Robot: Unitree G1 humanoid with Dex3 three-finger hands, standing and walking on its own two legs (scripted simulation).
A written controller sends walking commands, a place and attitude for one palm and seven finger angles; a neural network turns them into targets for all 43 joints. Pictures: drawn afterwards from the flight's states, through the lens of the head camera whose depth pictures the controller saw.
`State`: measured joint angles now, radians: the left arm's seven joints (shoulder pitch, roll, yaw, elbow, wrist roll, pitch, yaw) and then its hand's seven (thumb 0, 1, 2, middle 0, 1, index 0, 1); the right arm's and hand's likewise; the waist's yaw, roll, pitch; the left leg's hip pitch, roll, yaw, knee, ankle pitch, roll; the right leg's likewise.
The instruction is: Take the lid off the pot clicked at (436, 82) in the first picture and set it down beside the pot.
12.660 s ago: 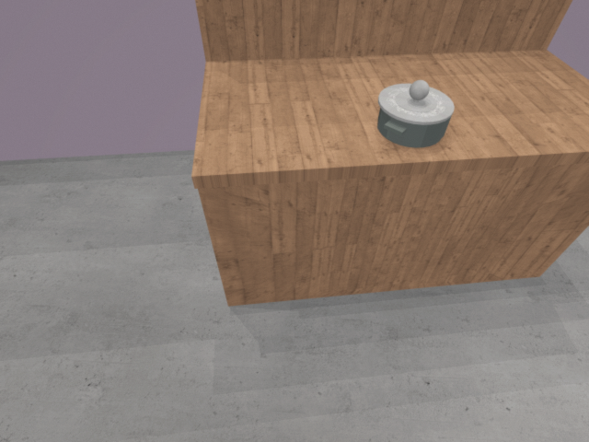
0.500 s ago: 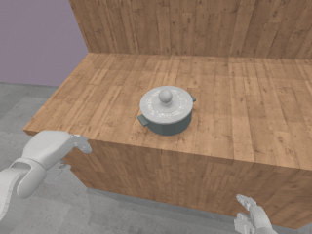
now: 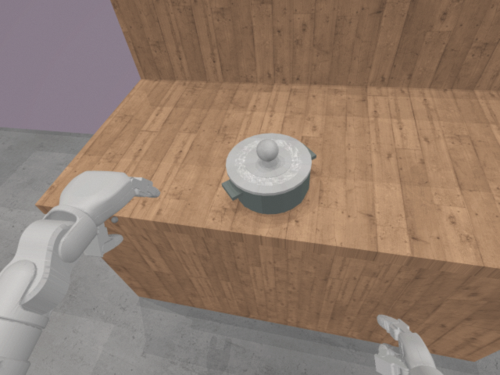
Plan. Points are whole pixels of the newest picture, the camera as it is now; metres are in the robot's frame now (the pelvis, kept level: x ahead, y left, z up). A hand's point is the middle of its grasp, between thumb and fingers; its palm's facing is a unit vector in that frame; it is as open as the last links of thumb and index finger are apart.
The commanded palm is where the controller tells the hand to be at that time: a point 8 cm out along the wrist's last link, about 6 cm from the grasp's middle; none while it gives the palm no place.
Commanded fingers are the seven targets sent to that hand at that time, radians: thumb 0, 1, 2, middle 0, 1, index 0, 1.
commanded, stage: move the open hand above the knob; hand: left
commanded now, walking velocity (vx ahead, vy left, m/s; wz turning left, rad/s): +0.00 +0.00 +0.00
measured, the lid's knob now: (267, 150) +0.56 +0.02 +0.03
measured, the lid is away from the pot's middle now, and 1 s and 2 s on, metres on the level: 0.00 0.00 0.00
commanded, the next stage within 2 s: none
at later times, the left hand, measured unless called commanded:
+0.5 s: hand (173, 187) +0.38 +0.17 +0.10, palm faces -0.27 -0.03 -0.96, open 10.4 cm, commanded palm +0.37 +0.17 +0.18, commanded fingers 0.00 -0.32 1.40 -0.81 -0.08 -0.81 -0.08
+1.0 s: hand (216, 156) +0.44 +0.10 +0.12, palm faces -0.24 -0.02 -0.97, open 10.4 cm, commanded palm +0.44 +0.10 +0.18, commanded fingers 0.00 -0.32 1.40 -0.81 -0.08 -0.81 -0.08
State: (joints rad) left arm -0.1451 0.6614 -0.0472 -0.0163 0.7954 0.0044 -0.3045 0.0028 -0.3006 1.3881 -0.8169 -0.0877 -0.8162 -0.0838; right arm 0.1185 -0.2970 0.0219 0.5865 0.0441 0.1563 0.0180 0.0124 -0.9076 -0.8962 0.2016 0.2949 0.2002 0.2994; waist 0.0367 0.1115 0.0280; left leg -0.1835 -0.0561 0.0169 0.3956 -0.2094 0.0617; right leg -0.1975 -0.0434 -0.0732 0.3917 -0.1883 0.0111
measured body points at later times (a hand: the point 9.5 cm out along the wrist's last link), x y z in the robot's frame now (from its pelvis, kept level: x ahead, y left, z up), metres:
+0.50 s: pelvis +0.02 -0.01 +0.00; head +0.05 -0.06 +0.44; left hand +0.39 +0.17 +0.16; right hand +0.19 -0.25 -0.12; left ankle +0.00 +0.08 -0.74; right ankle +0.01 -0.13 -0.74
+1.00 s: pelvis +0.02 -0.02 -0.01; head +0.05 -0.06 +0.44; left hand +0.45 +0.10 +0.17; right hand +0.17 -0.26 -0.14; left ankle +0.00 +0.08 -0.74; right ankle +0.01 -0.13 -0.74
